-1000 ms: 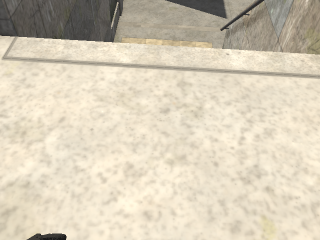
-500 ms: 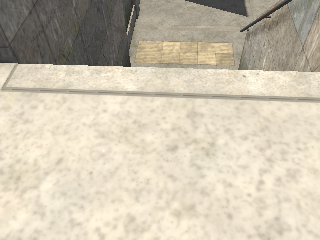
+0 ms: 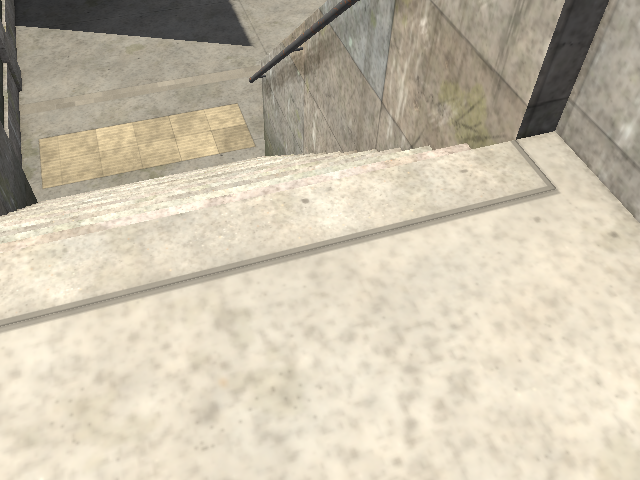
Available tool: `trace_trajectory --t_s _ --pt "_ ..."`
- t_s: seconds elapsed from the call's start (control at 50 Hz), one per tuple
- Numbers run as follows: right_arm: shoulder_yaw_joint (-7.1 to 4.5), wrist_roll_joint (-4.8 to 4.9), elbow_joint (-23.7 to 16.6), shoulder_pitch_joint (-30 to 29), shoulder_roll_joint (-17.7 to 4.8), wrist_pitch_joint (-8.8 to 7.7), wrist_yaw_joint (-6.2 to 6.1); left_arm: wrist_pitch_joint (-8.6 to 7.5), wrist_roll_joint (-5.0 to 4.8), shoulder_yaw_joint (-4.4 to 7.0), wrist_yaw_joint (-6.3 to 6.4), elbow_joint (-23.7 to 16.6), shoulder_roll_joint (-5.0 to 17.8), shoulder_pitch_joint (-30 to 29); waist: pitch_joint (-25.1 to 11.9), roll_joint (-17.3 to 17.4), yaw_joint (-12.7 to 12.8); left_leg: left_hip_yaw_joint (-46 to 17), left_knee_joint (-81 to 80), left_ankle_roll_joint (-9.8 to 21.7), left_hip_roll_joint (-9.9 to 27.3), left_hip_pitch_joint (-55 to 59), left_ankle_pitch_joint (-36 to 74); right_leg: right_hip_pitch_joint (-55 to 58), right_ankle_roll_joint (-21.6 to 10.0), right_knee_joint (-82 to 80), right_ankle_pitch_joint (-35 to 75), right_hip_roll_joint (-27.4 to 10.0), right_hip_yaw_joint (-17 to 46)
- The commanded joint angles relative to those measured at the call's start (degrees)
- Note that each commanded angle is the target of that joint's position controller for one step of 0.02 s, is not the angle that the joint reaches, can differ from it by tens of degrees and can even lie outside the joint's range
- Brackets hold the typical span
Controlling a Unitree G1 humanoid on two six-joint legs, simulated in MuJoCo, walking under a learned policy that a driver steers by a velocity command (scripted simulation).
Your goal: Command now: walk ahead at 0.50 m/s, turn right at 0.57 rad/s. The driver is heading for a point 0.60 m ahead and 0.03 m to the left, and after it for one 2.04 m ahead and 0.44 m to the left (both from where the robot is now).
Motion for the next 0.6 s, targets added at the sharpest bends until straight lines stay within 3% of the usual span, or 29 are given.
trace_trajectory --t_s 0.02,0.1,0.16,0.2,0.22,0.24,0.26,0.28,0.3,0.32,0.34,0.36,0.4,0.44,0.5,0.6 --pt "-1.63 0.22 -3.5 -4.5 -8.7 -0.77 -0.26 -0.86 0.04 -0.31 -0.85 -4.5 0.5 -2.1 1.5 7.3 1.3 -5.8 -6.8 8.8 15.1 1.2 17.2 -1.7 -0.2 -7.7 8.5 -1.2 0.0" --pt "-1.81 0.98 -1.7 -1.2 -10.8 0.20 -0.37 -1.13 -0.13 -0.83 -2.42 -7.6 -0.4 -9.9 3.7 6.9 -1.6 -2.2 -5.9 7.4 16.4 4.9 15.8 -0.1 -1.6 -17.5 10.5 -0.3 -3.8" --pt "-2.09 1.94 -0.3 0.8 -11.9 1.22 -0.22 -1.13 -0.27 -0.74 -3.17 -9.7 0.0 -12.3 4.7 7.3 -1.4 -1.1 -3.3 6.5 18.2 8.7 21.1 1.9 -4.0 -21.8 3.5 1.3 -5.8" --pt "-2.43 2.31 0.1 0.7 -13.6 1.78 -0.34 -1.09 0.24 0.21 -3.05 -9.6 1.8 -8.7 1.7 8.9 1.9 0.8 3.9 5.7 18.3 9.7 39.3 10.5 -6.5 -24.1 -2.2 5.0 -8.5" --pt "-2.21 2.43 0.5 0.6 -13.6 2.12 -0.44 -1.14 0.48 1.41 -2.74 -7.7 3.5 -1.5 -2.4 8.2 6.5 2.4 12.8 4.8 16.9 7.9 46.6 21.6 -8.2 -28.3 0.6 7.5 -9.5" --pt "-1.34 2.00 0.5 1.4 -11.9 1.97 -0.60 -0.91 0.52 3.12 -1.84 -5.1 6.9 7.4 -7.4 6.4 10.7 3.8 24.7 3.1 14.7 -0.9 42.5 37.9 -9.8 -29.0 4.7 7.2 -7.2" --pt "1.02 -0.03 -2.0 5.0 -5.6 0.97 0.16 -0.74 1.34 4.45 -0.68 -4.4 14.0 13.9 -16.3 -7.1 10.1 4.1 48.5 -0.5 8.1 -24.6 7.9 62.1 -17.2 -28.3 6.0 -10.2 17.5" --pt "1.59 1.22 -0.8 6.2 -5.6 -0.56 0.95 -1.08 1.25 3.57 -0.74 -4.7 12.5 15.4 -26.6 -9.2 10.1 -7.7 61.2 -0.7 1.7 -32.8 -22.2 66.1 -23.1 -38.5 2.5 -20.0 39.7" --pt "-0.30 3.80 -2.1 -0.2 -11.0 -0.88 1.30 -1.64 1.81 2.26 -1.33 -4.1 8.8 13.6 -19.3 -2.1 11.5 -11.6 64.2 -0.1 4.5 -36.9 -19.0 59.6 -19.3 -39.6 2.8 -17.7 31.0" --pt "0.00 4.27 -3.6 -3.9 -9.8 -0.77 1.20 -1.98 1.57 1.78 -1.40 -3.4 7.5 10.2 -11.0 -1.9 9.6 -10.5 61.3 0.1 6.6 -37.7 -14.5 50.3 -16.9 -40.2 6.2 -15.1 20.9" --pt "0.08 3.17 -3.2 -4.5 -8.7 -0.28 0.77 -2.36 1.25 1.12 -1.56 -3.0 5.3 6.3 -6.6 0.2 7.0 -10.1 56.9 -0.2 8.8 -35.6 -10.5 42.5 -15.0 -41.8 8.8 -12.1 14.3" --pt "-0.35 2.45 -2.3 -3.1 -8.6 0.68 0.47 -2.88 1.26 0.59 -1.69 -3.0 3.2 3.3 -4.3 -1.1 4.7 -10.6 53.9 -0.6 10.2 -32.1 -7.3 36.8 -13.7 -44.1 9.9 -9.7 9.2" --pt "-0.24 2.43 -0.7 0.7 -6.2 2.54 0.25 -4.23 1.68 0.72 -1.70 -2.1 2.6 1.2 -3.3 -1.8 2.3 -10.8 52.8 -1.6 10.1 -27.3 -2.7 31.2 -13.5 -48.5 10.3 -8.6 4.7" --pt "-0.38 2.49 -0.8 0.0 -5.2 3.38 -0.10 -5.12 2.26 1.00 -1.34 -0.6 2.8 1.0 -1.2 -0.7 1.8 -12.1 50.6 -2.3 9.5 -29.4 1.2 30.1 -13.2 -50.7 13.2 -8.4 0.2" --pt "-0.57 2.18 -2.1 -4.1 -4.4 3.35 -0.20 -5.26 2.58 1.24 -0.35 1.6 2.8 2.9 1.1 0.0 2.8 -14.2 43.5 -2.8 8.5 -34.9 8.7 33.4 -12.2 -51.8 15.0 -8.1 -4.5" --pt "0.13 1.60 -4.5 -11.4 -2.5 2.90 1.39 -4.78 1.98 1.85 0.72 4.1 4.5 4.3 4.3 0.9 5.5 -10.2 28.9 -1.9 7.6 -35.5 17.7 37.6 -10.5 -53.4 14.1 -8.9 -10.6"
Velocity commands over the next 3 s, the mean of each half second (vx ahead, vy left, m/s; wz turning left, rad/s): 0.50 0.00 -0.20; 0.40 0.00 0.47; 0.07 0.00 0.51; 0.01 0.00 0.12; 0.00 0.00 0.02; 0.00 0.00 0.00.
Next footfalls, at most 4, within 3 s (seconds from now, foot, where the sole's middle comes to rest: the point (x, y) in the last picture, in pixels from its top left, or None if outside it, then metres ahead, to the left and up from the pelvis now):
0.24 right None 0.28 -0.17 -0.78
0.80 left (279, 441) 0.59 0.06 -0.78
1.32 right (352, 375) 0.73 -0.11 -0.78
1.68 left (265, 456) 0.55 0.09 -0.78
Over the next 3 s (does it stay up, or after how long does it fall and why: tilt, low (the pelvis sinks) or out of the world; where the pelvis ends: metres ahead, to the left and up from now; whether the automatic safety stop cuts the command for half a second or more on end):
stays up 0.60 -0.02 -0.01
